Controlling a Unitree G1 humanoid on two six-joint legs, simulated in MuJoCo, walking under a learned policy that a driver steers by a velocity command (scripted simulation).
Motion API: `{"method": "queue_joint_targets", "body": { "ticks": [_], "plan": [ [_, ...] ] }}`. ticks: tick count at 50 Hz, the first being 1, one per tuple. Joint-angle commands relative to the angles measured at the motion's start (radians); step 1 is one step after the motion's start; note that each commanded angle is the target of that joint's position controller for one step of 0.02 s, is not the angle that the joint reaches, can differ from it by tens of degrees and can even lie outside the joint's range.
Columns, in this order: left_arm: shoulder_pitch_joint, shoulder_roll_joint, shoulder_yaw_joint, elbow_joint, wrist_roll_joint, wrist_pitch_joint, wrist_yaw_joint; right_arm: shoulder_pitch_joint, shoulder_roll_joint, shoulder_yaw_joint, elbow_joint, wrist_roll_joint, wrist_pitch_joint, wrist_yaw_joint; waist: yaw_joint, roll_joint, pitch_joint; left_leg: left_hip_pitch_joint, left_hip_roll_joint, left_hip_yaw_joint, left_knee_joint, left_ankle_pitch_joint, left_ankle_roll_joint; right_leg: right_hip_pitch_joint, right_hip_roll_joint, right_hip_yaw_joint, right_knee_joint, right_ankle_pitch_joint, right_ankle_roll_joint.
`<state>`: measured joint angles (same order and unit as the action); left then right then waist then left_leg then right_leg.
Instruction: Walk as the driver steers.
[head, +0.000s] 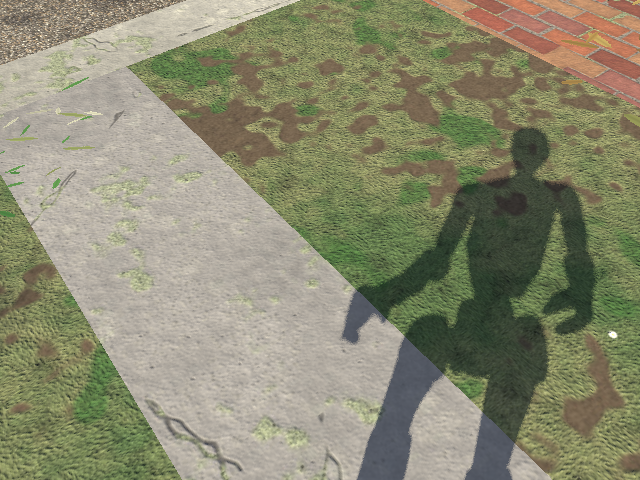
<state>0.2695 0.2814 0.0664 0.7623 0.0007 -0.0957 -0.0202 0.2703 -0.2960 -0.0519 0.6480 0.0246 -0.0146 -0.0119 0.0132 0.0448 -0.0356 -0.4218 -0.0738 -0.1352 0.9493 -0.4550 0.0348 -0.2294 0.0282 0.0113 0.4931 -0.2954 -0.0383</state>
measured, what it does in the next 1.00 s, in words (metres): walks ahead, turning left: left foot, then right foot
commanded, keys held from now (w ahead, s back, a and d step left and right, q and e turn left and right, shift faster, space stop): w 0.28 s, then w+q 0.72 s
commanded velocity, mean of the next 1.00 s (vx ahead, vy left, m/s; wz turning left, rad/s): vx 0.48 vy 0.00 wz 0.35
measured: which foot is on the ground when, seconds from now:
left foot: up 0.00-0.32, down 0.34-0.84, up 0.86-1.00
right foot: down 0.00-0.36, up 0.38-0.80, down 0.82-1.00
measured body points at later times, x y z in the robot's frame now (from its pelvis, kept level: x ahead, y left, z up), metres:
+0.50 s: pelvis +0.24 +0.07 +0.00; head +0.27 +0.09 +0.45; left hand +0.31 +0.36 -0.11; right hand +0.40 -0.19 -0.09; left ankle +0.27 +0.16 -0.74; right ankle +0.20 -0.09 -0.65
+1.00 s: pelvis +0.52 +0.07 +0.00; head +0.55 +0.07 +0.45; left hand +0.55 +0.37 -0.09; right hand +0.71 -0.17 -0.11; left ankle +0.45 +0.19 -0.65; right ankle +0.59 -0.03 -0.74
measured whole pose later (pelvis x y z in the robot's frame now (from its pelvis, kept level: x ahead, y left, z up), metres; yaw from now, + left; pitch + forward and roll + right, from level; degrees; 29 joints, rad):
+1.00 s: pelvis +0.52 +0.07 +0.00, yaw +21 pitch +0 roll -1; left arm 0.22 0.27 0.05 0.72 0.01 -0.09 -0.01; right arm 0.30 -0.32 -0.07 0.71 0.03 -0.02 -0.01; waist 0.00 0.05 0.04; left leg -0.51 0.04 -0.06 1.17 -0.35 0.00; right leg -0.25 0.02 -0.07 0.42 -0.18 -0.03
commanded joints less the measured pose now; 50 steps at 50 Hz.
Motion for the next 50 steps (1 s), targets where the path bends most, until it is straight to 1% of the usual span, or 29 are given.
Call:
{"method": "queue_joint_targets", "body": {
  "ticks": [1, 3, 7, 11, 14, 15, 16, 17, 18, 19, 20, 21, 22, 23, 24, 26, 28, 31, 34, 38, 40, 41, 42, 43, 44, 45, 46, 48, 50],
  "plan": [
    [0.039, 0.142, 0.028, -0.038, -0.004, -0.005, 0.016, -0.092, -0.119, -0.037, -0.094, -0.012, -0.046, 0.009, 0.021, -0.171, 0.134, -0.465, 0.109, -0.006, 0.125, 0.122, -0.012, 0.239, -0.31, 0.438, -0.325, -0.259, -0.163],
    [0.051, 0.135, 0.021, -0.036, 0.001, -0.005, 0.021, -0.125, -0.079, -0.026, -0.095, -0.019, -0.056, 0.018, 0.032, -0.164, 0.118, -0.409, 0.131, 0.056, 0.086, 0.235, -0.034, 0.198, -0.259, 0.315, -0.352, -0.076, -0.154],
    [0.097, 0.149, 0.018, -0.011, -0.012, 0.006, 0.026, -0.225, -0.019, 0.0, -0.117, -0.015, -0.065, 0.029, 0.072, -0.154, 0.113, -0.296, 0.133, 0.125, -0.155, 0.367, -0.065, 0.154, -0.216, 0.154, -0.36, 0.162, -0.148],
    [0.155, 0.185, 0.022, 0.018, -0.024, 0.02, 0.022, -0.302, -0.022, 0.003, -0.13, -0.001, -0.073, 0.053, 0.094, -0.163, 0.126, -0.159, 0.104, 0.157, -0.342, 0.423, -0.055, 0.143, -0.245, 0.117, -0.348, 0.229, -0.141],
    [0.159, 0.203, 0.028, 0.034, -0.033, 0.032, 0.023, -0.282, -0.063, -0.012, -0.131, 0.005, -0.076, 0.063, 0.049, -0.176, 0.12, -0.087, 0.091, 0.15, -0.415, 0.379, -0.004, 0.215, -0.292, 0.121, -0.299, 0.386, -0.119],
    [0.142, 0.217, 0.032, 0.033, -0.033, 0.037, 0.026, -0.222, -0.087, -0.024, -0.115, 0.002, -0.074, 0.06, 0.003, -0.18, 0.076, -0.001, 0.068, 0.172, -0.437, 0.368, 0.022, 0.24, -0.285, 0.082, -0.224, 0.569, -0.103],
    [0.138, 0.21, 0.03, 0.033, -0.031, 0.041, 0.03, -0.1, -0.123, -0.044, -0.075, -0.003, -0.069, 0.053, -0.063, -0.158, -0.01, 0.173, 0.039, 0.197, -0.459, 0.376, 0.055, 0.227, -0.248, 0.022, -0.065, 0.741, -0.078],
    [0.145, 0.184, 0.019, 0.023, -0.016, 0.04, 0.036, 0.054, -0.164, -0.065, -0.035, -0.002, -0.061, 0.043, -0.134, -0.133, -0.118, 0.417, 0.074, 0.156, -0.436, 0.374, 0.088, 0.111, -0.209, -0.024, 0.147, 0.71, -0.044],
    [0.219, 0.083, -0.015, -0.029, 0.011, 0.026, 0.036, 0.179, -0.277, -0.086, -0.022, -0.023, -0.054, 0.035, -0.124, 0.11, -0.289, 0.811, 0.344, -0.277, -0.427, 0.276, 0.224, -0.251, -0.099, -0.067, 0.554, 0.3, 0.024],
    [0.219, 0.07, -0.025, -0.027, 0.001, 0.0, 0.031, 0.2, -0.245, -0.075, -0.008, -0.005, -0.053, 0.041, -0.115, 0.249, -0.382, 0.866, 0.44, -0.664, -0.633, 0.079, 0.315, -0.437, 0.007, 0.052, 0.756, -0.243, 0.044],
    [0.123, 0.162, 0.001, -0.051, -0.033, -0.019, 0.021, 0.136, -0.178, -0.053, -0.012, -0.006, -0.055, 0.042, -0.121, 0.16, -0.219, 0.764, 0.409, -0.568, -0.664, 0.02, 0.271, -0.555, -0.056, 0.094, 0.826, -0.203, 0.031],
    [0.041, 0.164, -0.002, -0.074, -0.042, -0.031, 0.017, 0.079, -0.153, -0.045, -0.02, -0.011, -0.057, 0.041, -0.106, 0.091, -0.105, 0.626, 0.366, -0.431, -0.67, 0.1, 0.248, -0.565, -0.097, 0.071, 0.8, -0.121, 0.015],
    [0.011, 0.15, -0.005, -0.079, -0.023, -0.035, 0.018, 0.028, -0.138, -0.039, -0.022, -0.018, -0.057, 0.041, -0.072, 0.01, -0.032, 0.488, 0.322, -0.337, -0.689, 0.208, 0.235, -0.531, -0.126, 0.062, 0.731, -0.054, 0.017],
    [0.012, 0.149, 0.001, -0.077, -0.003, -0.031, 0.019, -0.01, -0.115, -0.032, -0.029, -0.027, -0.059, 0.042, -0.037, 0.009, -0.002, 0.392, 0.283, -0.274, -0.713, 0.291, 0.224, -0.472, -0.15, 0.07, 0.663, -0.006, 0.023],
    [0.026, 0.139, 0.001, -0.078, 0.002, -0.024, 0.016, -0.034, -0.109, -0.031, -0.036, -0.031, -0.059, 0.039, -0.009, 0.033, 0.007, 0.33, 0.262, -0.25, -0.739, 0.334, 0.228, -0.424, -0.156, 0.071, 0.631, 0.02, 0.032],
    [0.036, 0.119, -0.003, -0.077, 0.011, -0.01, 0.015, -0.042, -0.112, -0.034, -0.027, -0.02, -0.065, 0.031, 0.014, 0.037, 0.02, 0.25, 0.248, -0.204, -0.772, 0.399, 0.249, -0.389, -0.15, 0.055, 0.57, 0.041, 0.062],
    [-0.038, 0.107, -0.008, -0.106, 0.016, -0.001, 0.019, -0.026, -0.135, -0.042, -0.01, -0.015, -0.07, 0.021, 0.004, 0.023, 0.062, 0.194, 0.233, -0.162, -0.793, 0.421, 0.251, -0.407, -0.14, 0.046, 0.45, 0.123, 0.089],
    [-0.183, 0.079, -0.022, -0.144, 0.015, -0.01, 0.013, 0.021, -0.157, -0.051, 0.016, -0.009, -0.064, 0.007, -0.044, 0.013, 0.089, 0.145, 0.184, -0.105, -0.779, 0.405, 0.205, -0.345, -0.097, 0.042, 0.203, 0.33, 0.099],
    [-0.282, 0.084, -0.023, -0.171, -0.001, -0.02, 0.001, 0.088, -0.178, -0.058, 0.045, 0.003, -0.057, 0.0, -0.079, 0.01, 0.085, 0.151, 0.195, -0.135, -0.748, 0.352, 0.184, -0.263, -0.056, 0.05, 0.084, 0.419, 0.098],
    [-0.289, 0.131, -0.002, -0.183, -0.007, -0.028, -0.007, 0.116, -0.17, -0.06, 0.062, 0.005, -0.04, -0.006, -0.061, 0.04, 0.069, 0.278, 0.237, -0.236, -0.627, 0.347, 0.151, -0.222, -0.049, 0.082, 0.004, 0.305, 0.06],
    [-0.181, 0.154, 0.017, -0.16, -0.006, -0.034, 0.0, 0.108, -0.15, -0.055, 0.06, 0.0, -0.029, -0.005, -0.002, 0.056, 0.02, 0.278, 0.2, -0.24, -0.512, 0.438, 0.12, -0.054, -0.036, 0.047, -0.048, 0.235, 0.018],
    [-0.06, 0.189, 0.032, -0.147, 0.007, -0.038, 0.007, 0.104, -0.104, -0.037, 0.048, -0.008, -0.029, 0.0, 0.058, 0.026, -0.091, 0.216, 0.141, -0.196, -0.32, 0.428, 0.087, 0.158, -0.113, 0.101, -0.033, 0.223, -0.03],
    [0.077, 0.27, 0.053, -0.133, 0.024, -0.032, 0.016, 0.177, -0.032, -0.014, 0.023, -0.006, -0.035, 0.001, 0.074, -0.166, -0.266, -0.061, 0.021, -0.07, 0.024, 0.184, 0.017, 0.53, -0.34, 0.401, -0.032, 0.119, -0.144],
    [0.123, 0.254, 0.054, -0.105, 0.008, -0.017, 0.005, 0.238, -0.046, -0.008, 0.007, 0.013, -0.044, -0.001, 0.05, -0.389, -0.333, -0.285, 0.005, -0.031, 0.257, -0.147, -0.013, 0.633, -0.466, 0.761, -0.15, -0.119, -0.227],
    [0.076, 0.169, 0.032, -0.119, 0.0, -0.01, 0.007, 0.179, -0.139, -0.032, 0.022, 0.025, -0.04, -0.002, 0.065, -0.245, -0.193, -0.362, 0.065, -0.055, 0.35, -0.078, -0.022, 0.522, -0.437, 0.694, -0.189, -0.238, -0.192],
    [0.031, 0.133, 0.022, -0.124, 0.001, -0.002, 0.011, 0.091, -0.161, -0.039, 0.007, 0.017, -0.033, -0.002, 0.067, -0.162, -0.086, -0.365, 0.101, -0.014, 0.359, 0.003, -0.028, 0.398, -0.399, 0.536, -0.198, -0.169, -0.158],
    [-0.015, 0.114, 0.014, -0.118, 0.008, 0.001, 0.011, 0.048, -0.148, -0.039, -0.005, 0.006, -0.029, -0.001, 0.045, -0.119, -0.013, -0.337, 0.13, 0.003, 0.32, 0.063, -0.033, 0.276, -0.354, 0.423, -0.225, -0.048, -0.148],
    [-0.059, 0.093, 0.009, -0.106, 0.016, -0.004, 0.014, 0.042, -0.11, -0.04, -0.011, 0.004, -0.016, 0.006, 0.004, -0.16, 0.043, -0.259, 0.177, 0.012, 0.25, 0.128, -0.034, 0.14, -0.297, 0.271, -0.282, 0.08, -0.134],
    [-0.063, 0.098, 0.016, -0.088, 0.008, -0.016, 0.014, 0.03, -0.071, -0.032, -0.019, 0.004, -0.003, 0.01, -0.005, -0.154, 0.059, -0.248, 0.188, 0.031, 0.208, 0.158, -0.041, 0.099, -0.29, 0.18, -0.325, 0.167, -0.149]
  ]
}}
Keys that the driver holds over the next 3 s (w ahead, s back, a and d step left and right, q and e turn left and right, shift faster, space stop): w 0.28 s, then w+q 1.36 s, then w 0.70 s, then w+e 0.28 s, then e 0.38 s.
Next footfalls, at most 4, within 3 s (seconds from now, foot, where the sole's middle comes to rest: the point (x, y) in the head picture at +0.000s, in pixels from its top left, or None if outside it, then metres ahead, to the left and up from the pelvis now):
0.34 left None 0.32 0.16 -0.77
0.82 right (361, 440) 0.63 -0.01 -0.77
1.34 left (205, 385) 0.76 0.34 -0.77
1.82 right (208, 271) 1.11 0.39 -0.77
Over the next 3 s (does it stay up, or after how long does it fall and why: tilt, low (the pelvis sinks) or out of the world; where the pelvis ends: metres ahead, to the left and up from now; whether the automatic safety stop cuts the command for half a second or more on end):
stays up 1.30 0.78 -0.01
